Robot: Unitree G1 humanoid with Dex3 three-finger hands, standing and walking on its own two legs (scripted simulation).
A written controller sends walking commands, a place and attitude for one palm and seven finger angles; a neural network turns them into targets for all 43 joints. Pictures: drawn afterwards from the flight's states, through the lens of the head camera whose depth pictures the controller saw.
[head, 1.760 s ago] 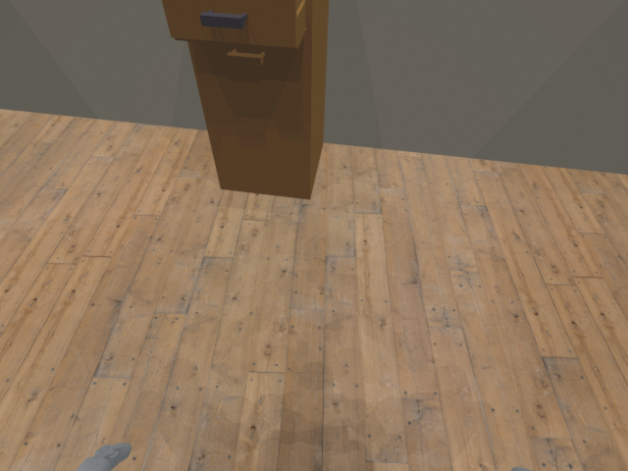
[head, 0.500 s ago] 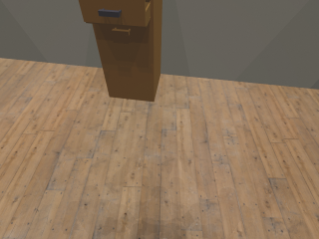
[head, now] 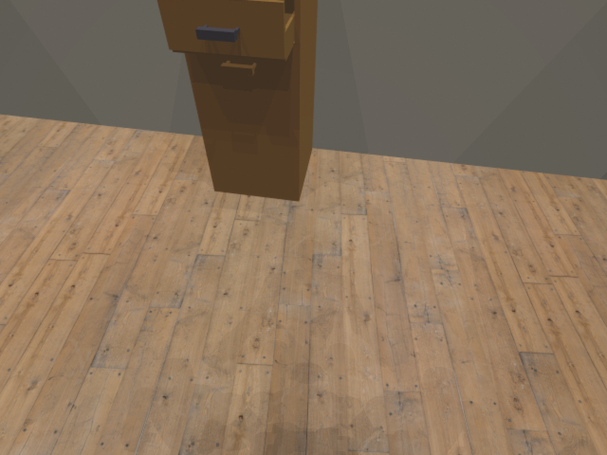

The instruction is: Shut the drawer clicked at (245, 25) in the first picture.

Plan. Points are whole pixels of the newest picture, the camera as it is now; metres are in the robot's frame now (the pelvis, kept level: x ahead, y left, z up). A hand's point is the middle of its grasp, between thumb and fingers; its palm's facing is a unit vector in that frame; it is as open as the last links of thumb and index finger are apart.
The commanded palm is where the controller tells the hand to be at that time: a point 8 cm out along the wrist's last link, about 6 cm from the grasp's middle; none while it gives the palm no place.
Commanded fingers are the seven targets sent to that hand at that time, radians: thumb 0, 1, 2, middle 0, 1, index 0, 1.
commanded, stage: walk to a spot facing it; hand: left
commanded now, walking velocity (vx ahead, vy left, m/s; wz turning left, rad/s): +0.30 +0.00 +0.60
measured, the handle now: (219, 31) +1.23 +0.32 +0.06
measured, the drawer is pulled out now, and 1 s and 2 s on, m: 0.15 0.15 0.15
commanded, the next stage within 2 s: turn to face it in 1.06 s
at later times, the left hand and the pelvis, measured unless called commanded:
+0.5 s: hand out of the picture +0.13 +0.29 -0.18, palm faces +0.23 -0.96 -0.17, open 7.4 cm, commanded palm none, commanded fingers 0.00 0.90 0.90 -0.20 -0.30 -0.20 -0.30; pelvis +0.13 +0.10 +0.00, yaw +14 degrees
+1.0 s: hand (153, 329) +0.36 +0.31 -0.17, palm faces +0.42 -0.88 -0.22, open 7.2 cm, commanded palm none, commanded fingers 0.00 0.90 0.90 -0.20 -0.30 -0.20 -0.30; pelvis +0.37 +0.11 -0.01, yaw +24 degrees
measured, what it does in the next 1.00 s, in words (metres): walks ahead, turning left: left foot, then right foot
